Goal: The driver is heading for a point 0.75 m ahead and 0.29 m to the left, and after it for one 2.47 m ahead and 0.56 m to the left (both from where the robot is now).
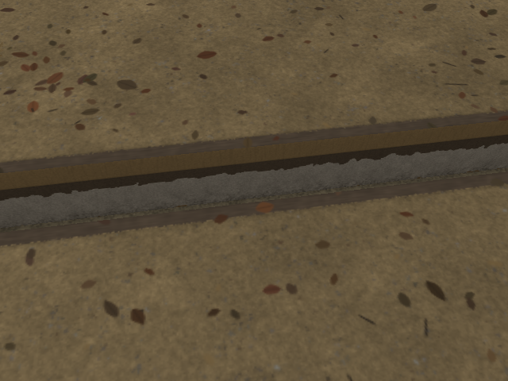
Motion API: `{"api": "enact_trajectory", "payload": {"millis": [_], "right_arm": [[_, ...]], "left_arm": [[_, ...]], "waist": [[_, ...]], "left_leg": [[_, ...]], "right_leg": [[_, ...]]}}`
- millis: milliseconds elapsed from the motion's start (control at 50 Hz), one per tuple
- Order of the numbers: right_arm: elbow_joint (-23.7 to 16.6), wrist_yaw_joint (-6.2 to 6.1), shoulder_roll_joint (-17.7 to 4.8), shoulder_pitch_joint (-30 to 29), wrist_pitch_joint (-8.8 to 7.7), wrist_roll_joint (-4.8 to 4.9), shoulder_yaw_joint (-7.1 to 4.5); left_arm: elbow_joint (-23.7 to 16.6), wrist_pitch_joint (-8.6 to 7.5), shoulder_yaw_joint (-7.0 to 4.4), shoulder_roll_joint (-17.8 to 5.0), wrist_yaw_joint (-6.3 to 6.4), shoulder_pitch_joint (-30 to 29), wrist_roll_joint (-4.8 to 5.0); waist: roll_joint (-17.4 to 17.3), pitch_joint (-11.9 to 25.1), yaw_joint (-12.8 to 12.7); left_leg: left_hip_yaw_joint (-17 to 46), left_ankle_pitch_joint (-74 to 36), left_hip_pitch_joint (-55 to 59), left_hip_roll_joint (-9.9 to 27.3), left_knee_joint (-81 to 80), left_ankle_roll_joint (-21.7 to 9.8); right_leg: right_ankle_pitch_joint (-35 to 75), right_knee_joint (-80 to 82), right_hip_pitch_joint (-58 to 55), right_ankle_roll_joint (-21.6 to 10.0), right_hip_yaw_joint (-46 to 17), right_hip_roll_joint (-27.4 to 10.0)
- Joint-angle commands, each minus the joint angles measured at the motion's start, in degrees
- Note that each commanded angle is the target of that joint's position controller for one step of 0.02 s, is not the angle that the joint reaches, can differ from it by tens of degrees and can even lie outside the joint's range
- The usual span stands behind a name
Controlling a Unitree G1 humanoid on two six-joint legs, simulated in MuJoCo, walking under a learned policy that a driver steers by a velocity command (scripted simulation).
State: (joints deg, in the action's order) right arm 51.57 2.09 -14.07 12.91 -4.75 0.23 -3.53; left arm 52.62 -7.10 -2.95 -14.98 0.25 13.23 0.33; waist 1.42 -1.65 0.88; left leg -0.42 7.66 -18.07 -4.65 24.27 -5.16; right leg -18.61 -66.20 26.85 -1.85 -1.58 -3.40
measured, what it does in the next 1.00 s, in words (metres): walks ahead, turning left: right foot, then left foot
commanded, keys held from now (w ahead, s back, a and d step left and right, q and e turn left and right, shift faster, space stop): w+q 0.40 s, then q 0.60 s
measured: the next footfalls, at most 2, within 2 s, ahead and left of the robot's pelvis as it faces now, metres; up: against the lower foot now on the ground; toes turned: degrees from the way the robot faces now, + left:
right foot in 0.36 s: +0.39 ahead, -0.12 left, +0.00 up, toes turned +15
left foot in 0.82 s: +0.43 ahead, +0.17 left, +0.00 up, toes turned +30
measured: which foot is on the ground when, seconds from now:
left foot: down 0.00-0.38, up 0.40-0.80, down 0.82-1.00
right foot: up 0.00-0.34, down 0.36-0.82, up 0.84-1.00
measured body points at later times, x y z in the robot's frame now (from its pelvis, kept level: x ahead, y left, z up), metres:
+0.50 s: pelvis +0.27 -0.03 +0.00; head +0.30 -0.03 +0.45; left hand +0.37 +0.26 -0.10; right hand +0.40 -0.29 -0.13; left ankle +0.16 +0.07 -0.65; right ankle +0.35 -0.12 -0.74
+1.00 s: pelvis +0.37 +0.03 -0.01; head +0.41 +0.08 +0.44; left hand +0.35 +0.36 -0.12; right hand +0.66 -0.11 -0.08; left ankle +0.40 +0.15 -0.74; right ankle +0.44 -0.11 -0.66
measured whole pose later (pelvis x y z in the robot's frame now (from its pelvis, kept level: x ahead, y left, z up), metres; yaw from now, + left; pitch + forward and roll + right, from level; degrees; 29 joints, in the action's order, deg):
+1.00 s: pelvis +0.37 +0.03 -0.01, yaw +34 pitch +3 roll -1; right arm 34.4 -0.2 -16.8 10.0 1.0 -0.2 -4.2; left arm 44.9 -0.3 -3.9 -17.8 1.5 4.2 0.1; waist 1.2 -3.5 0.3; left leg 3.1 6.4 -24.5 -3.4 28.0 -3.6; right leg -25.9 -63.2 30.8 2.8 -1.8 -1.1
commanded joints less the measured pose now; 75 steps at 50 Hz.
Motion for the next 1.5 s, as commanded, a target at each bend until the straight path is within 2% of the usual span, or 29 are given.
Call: {"api": "enact_trajectory", "payload": {"millis": [20, 80, 240, 300, 340, 360, 380, 400, 420, 460, 480, 580, 720, 780, 800, 820, 840, 860, 880, 920, 980, 1060, 1200, 1220, 1240, 1260, 1280, 1340, 1500], "right_arm": [[-3.98, -0.61, -6.90, -0.43, -0.92, 0.13, -1.25], [-3.45, -1.98, -9.19, 3.60, -0.92, 0.39, -1.92], [-2.02, -3.12, -8.78, 10.87, 0.46, 1.29, -1.94], [-2.59, -3.62, -9.47, 10.46, 1.19, 1.21, -2.36], [-3.86, -3.65, -8.87, 8.44, 1.52, 1.05, -2.29], [-5.32, -3.31, -6.73, 6.57, 1.31, 0.56, -1.50], [-6.72, -3.14, -3.15, 10.68, 0.70, 0.85, -0.48], [-7.50, -3.05, -3.23, 15.16, 0.27, 1.80, 0.16], [-6.77, -3.14, -9.12, 12.77, 0.53, 2.42, -1.32], [-7.88, -3.56, -9.70, 6.99, 1.87, 1.32, -2.24], [-8.28, -3.68, -9.03, 6.83, 2.59, 0.89, -2.69], [-12.34, -3.07, -4.20, 4.83, 4.64, 1.06, -1.86], [-17.38, -0.28, -5.75, -3.00, 5.09, 0.49, -2.10], [-18.34, -0.01, -7.19, -1.10, 5.50, 0.37, -3.03], [-17.28, -0.53, -8.89, 3.03, 5.36, 0.20, -3.98], [-17.33, -1.86, -15.24, 7.16, 5.28, -0.02, -5.88], [-19.28, -2.73, -19.96, 5.79, 5.42, -0.87, -5.97], [-20.03, -1.91, -16.34, 6.30, 4.97, -1.12, -4.73], [-20.34, -1.45, -14.24, 3.33, 4.46, -0.87, -4.11], [-20.58, -1.98, -11.51, -1.67, 4.64, 0.49, -3.20], [-21.57, -2.94, -11.74, -4.04, 5.13, -0.70, -3.29], [-21.68, -3.89, -12.33, -2.90, 5.58, -0.14, -3.78], [-22.20, -4.10, -11.14, -3.58, 6.72, 0.71, -3.22], [-22.01, -4.29, -9.33, -3.26, 6.71, 0.77, -2.67], [-21.92, -4.45, -4.89, -2.55, 6.65, 0.74, -1.38], [-24.32, -4.26, -5.84, -3.68, 5.56, 1.53, -1.82], [-23.82, -4.07, -9.16, -4.05, 4.32, 1.46, -2.66], [-19.22, -3.18, -9.68, 0.01, 3.61, 0.04, -3.15], [-20.86, -1.54, -3.67, -11.15, 1.39, 0.63, -0.40]], "left_arm": [[-4.05, 0.33, -1.66, -4.56, 0.87, 1.51, -0.85], [-6.76, 1.01, -1.81, -4.42, 1.40, -5.33, -1.04], [-12.14, -0.33, -1.01, -3.54, -0.49, -19.57, 0.11], [-13.07, -1.34, -1.39, -5.54, -1.19, -19.43, 0.30], [-11.20, -1.90, -2.39, -7.71, -0.87, -11.46, 0.15], [-9.76, -2.11, -3.30, -10.22, -0.45, -2.81, -0.70], [-8.91, -1.65, -4.64, -15.31, 0.14, 6.40, -1.56], [-7.51, -0.70, -4.38, -13.66, -0.34, 8.30, -0.57], [-9.23, -0.27, -2.97, -8.26, -0.27, 4.25, -0.27], [-10.35, 0.49, -1.64, -4.81, -0.51, -2.96, -0.95], [-10.23, 0.68, -1.22, -3.78, -0.73, -4.99, -1.26], [-8.44, 1.08, -2.69, -7.85, 0.13, -6.44, -1.12], [-7.59, 3.67, -3.31, -10.63, 1.13, -6.00, 0.78], [-7.58, 4.64, -3.77, -11.92, 1.36, -6.76, 1.99], [-7.25, 4.83, -3.51, -10.70, 1.37, -5.68, 1.94], [-7.47, 4.72, -2.98, -9.10, 1.09, -2.47, 0.23], [-9.31, 4.41, -1.32, -4.92, 0.30, 0.46, -2.59], [-9.31, 4.39, -1.78, -7.93, -0.12, -1.39, -0.81], [-10.05, 4.86, -2.31, -9.53, 0.03, -5.06, 0.96], [-9.64, 6.03, -2.50, -9.17, 1.39, -6.28, -0.11], [-9.96, 6.84, -2.31, -7.85, 1.59, -4.50, -0.41], [-10.98, 6.98, -1.61, -6.30, 1.60, -6.01, -0.34], [-11.05, 5.31, -2.12, -6.44, -0.57, -0.77, 0.29], [-9.81, 4.95, -2.31, -6.45, -0.69, 2.68, -0.33], [-9.08, 4.51, -2.69, -8.94, -0.56, 7.36, -1.44], [-9.41, 4.12, -3.95, -15.16, -1.09, 6.75, -2.96], [-11.32, 3.16, -3.98, -14.52, -0.86, 1.49, -3.19], [-11.76, 2.46, -2.32, -8.46, 0.34, -1.09, -0.21], [-9.38, 3.13, -2.07, -9.92, 0.13, 8.55, 0.13]], "waist": [[-4.34, 3.73, -2.23], [-4.25, 1.16, -0.66], [-6.07, -0.13, 4.05], [-7.12, 0.51, 2.77], [-8.21, 3.98, -1.50], [-6.32, 10.79, -5.69], [4.82, 20.44, -6.70], [18.47, 24.28, -4.88], [10.11, 15.68, -5.04], [1.09, 5.07, -2.67], [1.86, 3.59, -0.91], [5.04, 4.20, 0.62], [4.15, 5.18, -1.75], [4.33, 5.52, 0.25], [2.29, 7.59, 1.94], [-7.84, 11.25, 2.85], [-20.20, 15.58, -1.35], [-13.68, 22.81, 2.08], [-8.87, 17.61, 1.96], [-4.33, 10.50, -0.29], [-7.66, 9.64, -2.63], [-8.28, 11.00, -1.45], [-11.52, 8.64, -3.62], [-9.58, 7.71, -5.00], [0.09, 7.84, -5.50], [12.14, 1.76, -3.67], [10.76, -3.17, -1.72], [6.88, -2.96, 0.06], [7.31, -3.06, -6.72]], "left_leg": [[18.66, -7.67, 6.41, 14.81, -14.03, -11.11], [16.85, -7.56, 5.13, 13.71, -15.34, -10.51], [18.80, -3.47, 9.49, 12.48, -10.20, -6.96], [23.15, -5.28, 13.10, 13.90, -5.21, -6.24], [23.37, -11.19, 12.05, 11.48, 1.25, -4.58], [20.49, -11.22, 6.49, 8.29, 12.61, -2.79], [12.54, 2.70, -10.47, 0.92, 31.90, 1.52], [10.10, 26.77, -23.50, 0.49, 44.06, 2.53], [11.62, 24.07, -27.18, 4.09, 49.81, 3.06], [8.28, 18.30, -23.34, 7.03, 48.99, 4.80], [7.73, 17.42, -20.99, 8.53, 46.64, 5.23], [3.64, 7.53, -17.74, 9.57, 34.81, 6.83], [-0.79, -1.56, -10.10, 7.90, 16.30, 4.56], [-2.93, 0.50, -5.20, 5.56, 8.12, 1.94], [-3.33, -4.66, 1.96, 3.46, 3.25, 0.17], [8.19, -30.40, 13.99, 10.97, 1.31, -4.00], [28.32, -50.59, 26.06, 25.23, 4.10, -15.66], [32.75, -38.69, 25.06, 26.87, 0.21, -18.90], [27.71, -31.09, 20.79, 23.94, -1.12, -16.14], [21.31, -17.66, 11.03, 18.33, -3.28, -10.34], [18.74, -14.55, 3.42, 14.50, -5.12, -9.43], [20.85, -9.18, 3.81, 13.72, -4.61, -9.24], [26.26, 28.47, -5.42, 10.00, -7.04, -4.93], [23.88, 30.57, -9.98, 7.37, -3.71, -2.41], [16.70, 30.58, -17.17, 1.90, 13.19, 1.44], [9.60, 25.23, -29.60, -4.35, 25.37, 2.73], [14.38, 19.52, -32.20, -0.38, 31.59, 2.67], [11.46, 7.62, -31.04, 1.75, 36.08, 4.54], [0.32, -3.21, -22.26, 7.12, 19.27, 7.05]], "right_leg": [[3.68, 5.27, 7.05, 1.14, -2.29, -3.48], [12.55, 16.35, 10.28, 3.21, -1.89, -2.37], [23.34, 37.31, 5.51, 3.26, -2.40, 2.42], [17.71, 41.01, 1.65, 2.43, -2.90, 3.25], [15.73, 44.08, -9.98, 0.17, -1.63, 3.60], [16.01, 41.77, -24.20, -3.02, -5.76, -1.96], [13.49, 41.16, -46.53, -9.83, -22.46, -14.73], [3.95, 46.19, -52.73, -14.70, -41.07, -22.85], [4.46, 46.87, -44.83, -12.60, -35.91, -21.09], [28.32, 47.27, -27.41, -9.72, -18.19, -15.91], [35.94, 47.49, -22.40, -8.98, -12.65, -13.77], [46.43, 51.43, -17.28, -10.74, -0.30, -12.08], [38.38, 47.27, -20.15, -8.28, 7.31, -12.39], [39.41, 38.79, -22.07, -5.77, 8.03, -12.76], [38.69, 30.76, -20.37, -3.47, 9.93, -10.07], [24.71, 16.09, -11.04, 1.31, 12.32, -5.29], [-22.10, -3.29, 7.21, 5.34, 9.64, 3.43], [-22.00, -9.61, 9.65, 4.85, -1.53, 3.73], [-17.78, -10.49, 11.64, 4.04, -2.15, 2.33], [-10.21, -3.45, 10.52, 4.07, -2.41, 0.22], [-5.31, 3.85, 3.65, 4.91, -1.22, 2.22], [-3.21, 13.88, 0.79, 5.84, -2.33, 3.51], [0.25, 34.52, -14.92, 1.25, 1.27, 5.46], [0.76, 39.72, -20.82, -0.32, 0.62, 3.52], [-9.32, 46.96, -26.42, -3.38, -12.48, -7.93], [-23.39, 55.23, -22.92, -10.37, -34.09, -17.70], [-27.89, 57.96, -18.38, -12.89, -38.11, -19.50], [-15.94, 56.87, -21.01, -7.74, -23.16, -12.29], [5.25, 58.07, -21.41, -8.25, -7.77, -8.30]]}}
Velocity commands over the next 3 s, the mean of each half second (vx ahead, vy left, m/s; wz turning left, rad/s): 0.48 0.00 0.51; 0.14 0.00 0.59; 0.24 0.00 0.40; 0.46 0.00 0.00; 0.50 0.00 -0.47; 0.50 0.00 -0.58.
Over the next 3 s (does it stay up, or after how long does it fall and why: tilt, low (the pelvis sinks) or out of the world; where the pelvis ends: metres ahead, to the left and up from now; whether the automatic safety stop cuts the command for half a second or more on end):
stays up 0.98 0.53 -0.02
